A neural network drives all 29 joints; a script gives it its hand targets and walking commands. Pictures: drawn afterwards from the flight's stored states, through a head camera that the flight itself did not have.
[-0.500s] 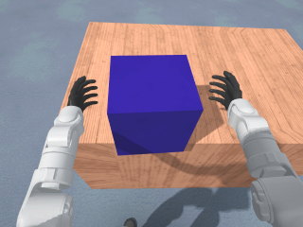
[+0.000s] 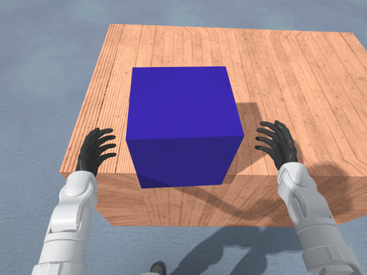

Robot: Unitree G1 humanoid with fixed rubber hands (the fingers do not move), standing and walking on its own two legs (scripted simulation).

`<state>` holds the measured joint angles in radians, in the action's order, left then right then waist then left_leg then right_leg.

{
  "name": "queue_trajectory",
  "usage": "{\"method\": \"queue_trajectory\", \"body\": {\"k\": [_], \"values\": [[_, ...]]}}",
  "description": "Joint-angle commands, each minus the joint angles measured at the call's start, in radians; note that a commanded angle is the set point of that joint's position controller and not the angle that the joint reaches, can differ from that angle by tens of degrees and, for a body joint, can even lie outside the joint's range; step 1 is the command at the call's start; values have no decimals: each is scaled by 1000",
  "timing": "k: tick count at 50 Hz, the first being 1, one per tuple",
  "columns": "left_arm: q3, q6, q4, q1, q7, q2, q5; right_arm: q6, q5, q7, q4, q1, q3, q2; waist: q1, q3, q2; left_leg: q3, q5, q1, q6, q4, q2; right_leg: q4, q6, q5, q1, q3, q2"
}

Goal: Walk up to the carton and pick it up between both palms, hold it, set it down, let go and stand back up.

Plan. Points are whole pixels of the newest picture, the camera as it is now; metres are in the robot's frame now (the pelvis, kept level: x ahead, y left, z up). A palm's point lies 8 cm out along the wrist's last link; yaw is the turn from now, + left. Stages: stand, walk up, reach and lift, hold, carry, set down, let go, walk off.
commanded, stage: set down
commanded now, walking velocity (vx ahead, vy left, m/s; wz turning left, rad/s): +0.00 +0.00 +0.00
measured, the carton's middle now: (180, 131) +0.43 +0.05 +0.00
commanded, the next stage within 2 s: let go in 1.92 s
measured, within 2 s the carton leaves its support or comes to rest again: neither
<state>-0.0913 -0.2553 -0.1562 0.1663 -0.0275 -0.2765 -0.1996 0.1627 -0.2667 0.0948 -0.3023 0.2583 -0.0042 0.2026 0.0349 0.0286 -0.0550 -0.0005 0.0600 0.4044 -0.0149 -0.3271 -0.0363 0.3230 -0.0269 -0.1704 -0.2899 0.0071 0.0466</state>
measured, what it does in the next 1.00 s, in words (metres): stands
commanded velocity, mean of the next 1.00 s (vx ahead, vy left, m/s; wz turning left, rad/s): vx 0.00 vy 0.00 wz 0.00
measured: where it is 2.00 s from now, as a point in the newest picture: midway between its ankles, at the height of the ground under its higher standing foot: outside the picture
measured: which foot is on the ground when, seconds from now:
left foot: down 0.00-1.00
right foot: down 0.00-1.00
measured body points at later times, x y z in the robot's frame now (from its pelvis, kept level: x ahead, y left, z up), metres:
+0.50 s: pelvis +0.03 +0.00 +0.00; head +0.06 +0.03 +0.45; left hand +0.26 +0.24 -0.02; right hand +0.29 -0.18 +0.00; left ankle +0.06 +0.13 -0.75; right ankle -0.01 -0.10 -0.75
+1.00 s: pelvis +0.04 +0.00 +0.00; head +0.05 +0.04 +0.45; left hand +0.21 +0.24 -0.06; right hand +0.23 -0.19 -0.05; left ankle +0.06 +0.13 -0.75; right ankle -0.01 -0.10 -0.75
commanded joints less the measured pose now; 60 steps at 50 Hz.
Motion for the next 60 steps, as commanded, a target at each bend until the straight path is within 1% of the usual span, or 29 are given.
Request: {"method": "queue_trajectory", "body": {"k": [1, 2, 4, 7, 10, 11, 13, 15, 16, 17, 19, 21, 22, 24, 26, 31, 32, 33, 35, 40, 41, 43, 45, 48, 51, 52, 55, 58, 60], "values": [[-31, 131, 189, 296, -9, -151, -8, -109, 28, -13, 256, 299, -91, 150, 13, 493, 103, -26, -43, -408, -16, -10, 37, -75, 47, 94, 47, -8, -11], [-10, 142, 195, 299, -18, -147, -21, -116, 33, -18, 252, 305, -92, 148, 13, 495, 118, -26, -35, -414, -21, -10, 35, -70, 42, 78, 27, -4, -7], [8, 165, 197, 130, -20, -114, -4, -147, 35, -19, 234, 125, -82, 135, 5, 471, 117, -21, -120, -463, -29, -17, 31, -85, 33, 155, 50, -13, -4], [-12, 205, 241, 108, -13, -134, 12, -180, 32, -16, 279, 91, -67, 145, 13, 474, 100, -29, -206, -457, -27, -36, 43, -71, 39, 265, 100, -13, 8], [-12, 254, 234, 128, -20, -159, -1, -207, 33, -27, 309, 110, -61, 144, 26, 434, 86, -35, -171, -406, -27, -29, 49, -50, 50, 267, 102, -7, 6], [-3, 271, 253, 182, -29, -168, -10, -218, 37, -33, 316, 164, -73, 155, 25, 442, 100, -36, -145, -398, -29, -27, 51, -44, 51, 241, 89, -6, 10], [11, 301, 226, 0, -29, -117, 9, -251, 29, -39, 283, -32, -48, 130, 20, 436, 94, -32, -223, -438, -36, -39, 44, -55, 42, 325, 148, -26, 2], [11, 327, 202, -30, -20, -121, 28, -281, 33, -37, 242, -63, -42, 136, 13, 408, 112, -30, -257, -436, -41, -44, 47, -53, 48, 348, 145, -26, 7], [8, 339, 209, -60, -20, -121, 37, -300, 22, -38, 234, -100, -26, 136, 25, 417, 124, -31, -281, -441, -49, -48, 44, -53, 43, 364, 155, -27, 7], [15, 352, 195, -45, -18, -127, 26, -316, 22, -39, 244, -85, -21, 139, 10, 396, 109, -30, -263, -438, -49, -47, 44, -61, 42, 348, 137, -25, 8], [26, 374, 139, -89, -11, -101, 24, -339, 27, -46, 201, -120, -11, 132, 4, 329, 93, -26, -258, -423, -55, -49, 42, -69, 39, 337, 129, -25, 11], [28, 396, 105, -102, -8, -92, 26, -355, 33, -52, 144, -144, 2, 117, 7, 278, 95, -28, -196, -418, -65, -34, 41, -78, 38, 278, 116, -24, 5], [35, 409, 83, -172, -7, -74, 39, -376, 39, -55, 125, -215, 2, 109, 5, 267, 99, -26, -195, -431, -68, -27, 36, -90, 31, 266, 124, -30, -1], [22, 453, 86, -157, -14, -99, 49, -424, 34, -55, 127, -199, 18, 120, 22, 268, 100, -39, -219, -417, -70, -39, 46, -79, 36, 294, 140, -33, 6], [43, 503, 63, -141, -21, -91, 34, -458, 37, -62, 126, -173, 12, 130, 13, 271, 105, -38, -220, -406, -73, -49, 43, -66, 39, 282, 121, -32, 11], [45, 597, -9, -143, -37, -106, 15, -535, 51, -74, 91, -178, 28, 119, 22, 287, 64, -55, -175, -351, -63, -65, 50, -25, 52, 280, 124, -39, 10], [48, 607, -22, -150, -36, -99, 15, -544, 47, -78, 67, -182, 33, 117, 24, 284, 78, -56, -153, -331, -61, -59, 50, -22, 52, 263, 131, -45, 5], [33, 613, -43, -174, -32, -109, 19, -560, 50, -76, 62, -201, 37, 120, 27, 275, 51, -55, -150, -314, -56, -61, 52, -15, 55, 285, 153, -48, 3], [35, 630, -77, -231, -22, -94, 18, -585, 53, -76, 13, -249, 51, 108, 24, 244, 54, -57, -152, -310, -47, -54, 52, -4, 60, 305, 157, -49, -4], [29, 648, -94, -272, -10, -82, 46, -632, 39, -79, -95, -312, 69, 91, 18, 211, 92, -63, -210, -353, -67, -59, 51, -15, 59, 303, 135, -48, 2], [27, 646, -101, -350, -5, -54, 61, -641, 41, -84, -117, -375, 68, 83, 18, 208, 94, -58, -230, -381, -76, -55, 46, -22, 53, 304, 142, -50, 5], [35, 631, -93, -318, 4, -63, 64, -644, 49, -86, -134, -333, 73, 81, 17, 160, 110, -61, -182, -383, -82, -46, 47, -41, 50, 219, 97, -42, 4], [35, 615, -85, -342, 0, -58, 72, -649, 57, -88, -134, -353, 73, 78, 18, 146, 125, -64, -191, -402, -86, -48, 44, -46, 46, 198, 84, -37, 6], [38, 595, -51, -349, -8, -45, 77, -653, 78, -90, -140, -377, 57, 70, 20, 118, 117, -72, -140, -401, -89, -46, 42, -47, 45, 136, 67, -31, 9], [51, 580, -12, -366, -17, -49, 70, -657, 97, -102, -96, -397, 34, 75, 16, 133, 106, -65, -89, -418, -84, -40, 37, -33, 48, 96, 59, -33, 12], [52, 572, -34, -424, -13, -34, 76, -659, 117, -102, -111, -449, 35, 62, 23, 102, 109, -63, -80, -403, -87, -38, 35, -40, 46, 90, 56, -34, 6], [47, 550, -19, -377, -12, -73, 75, -656, 140, -97, -95, -417, 24, 67, 13, 78, 83, -85, -81, -371, -65, -50, 47, -19, 66, 115, 48, -30, 4], [53, 517, -67, -394, -10, -61, 76, -645, 152, -98, -142, -409, 37, 43, 24, 43, 76, -88, -43, -328, -53, -43, 46, -10, 66, 86, 48, -41, -7], [44, 504, -51, -413, -3, -71, 78, -650, 149, -97, -151, -435, 44, 36, 28, 56, 81, -96, -80, -333, -45, -62, 51, 10, 76, 133, 68, -43, -8]]}}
